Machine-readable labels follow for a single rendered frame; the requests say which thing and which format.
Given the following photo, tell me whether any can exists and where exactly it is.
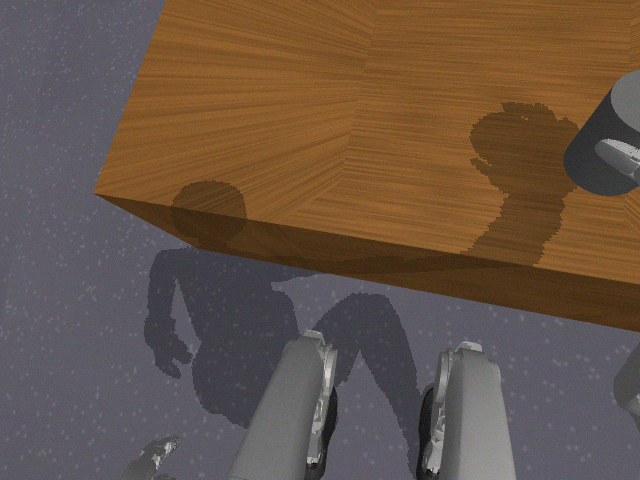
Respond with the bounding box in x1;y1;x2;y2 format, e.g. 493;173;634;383
563;70;640;196

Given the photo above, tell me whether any left robot foot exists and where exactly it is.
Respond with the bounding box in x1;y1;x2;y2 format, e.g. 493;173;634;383
304;387;338;480

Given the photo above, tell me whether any right robot hand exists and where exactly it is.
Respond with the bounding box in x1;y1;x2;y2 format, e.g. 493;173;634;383
594;139;640;189

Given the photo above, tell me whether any right robot foot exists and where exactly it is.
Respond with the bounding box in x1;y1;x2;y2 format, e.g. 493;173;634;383
416;387;439;480

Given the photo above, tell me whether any left robot hand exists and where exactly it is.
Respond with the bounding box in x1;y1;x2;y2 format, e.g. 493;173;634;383
119;436;179;480

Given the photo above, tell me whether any right robot arm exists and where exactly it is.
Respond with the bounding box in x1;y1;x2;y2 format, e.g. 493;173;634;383
613;343;640;433

